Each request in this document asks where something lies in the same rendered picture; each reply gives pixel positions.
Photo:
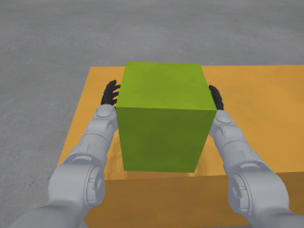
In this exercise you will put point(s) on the robot right upper arm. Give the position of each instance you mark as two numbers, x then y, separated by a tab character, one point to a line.
261	197

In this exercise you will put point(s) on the left robot hand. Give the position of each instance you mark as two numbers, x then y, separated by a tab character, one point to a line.
108	96

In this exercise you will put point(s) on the carton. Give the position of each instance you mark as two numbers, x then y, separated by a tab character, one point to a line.
164	113

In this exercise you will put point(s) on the pedestal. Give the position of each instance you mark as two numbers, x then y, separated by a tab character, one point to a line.
265	102

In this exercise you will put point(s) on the right robot forearm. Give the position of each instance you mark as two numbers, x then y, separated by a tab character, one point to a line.
236	153

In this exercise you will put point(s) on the robot left upper arm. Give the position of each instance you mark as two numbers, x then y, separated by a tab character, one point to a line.
74	189

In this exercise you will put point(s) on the left robot forearm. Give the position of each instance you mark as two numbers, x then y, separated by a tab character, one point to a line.
96	140

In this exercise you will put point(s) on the right robot hand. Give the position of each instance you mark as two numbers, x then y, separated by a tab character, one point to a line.
216	97

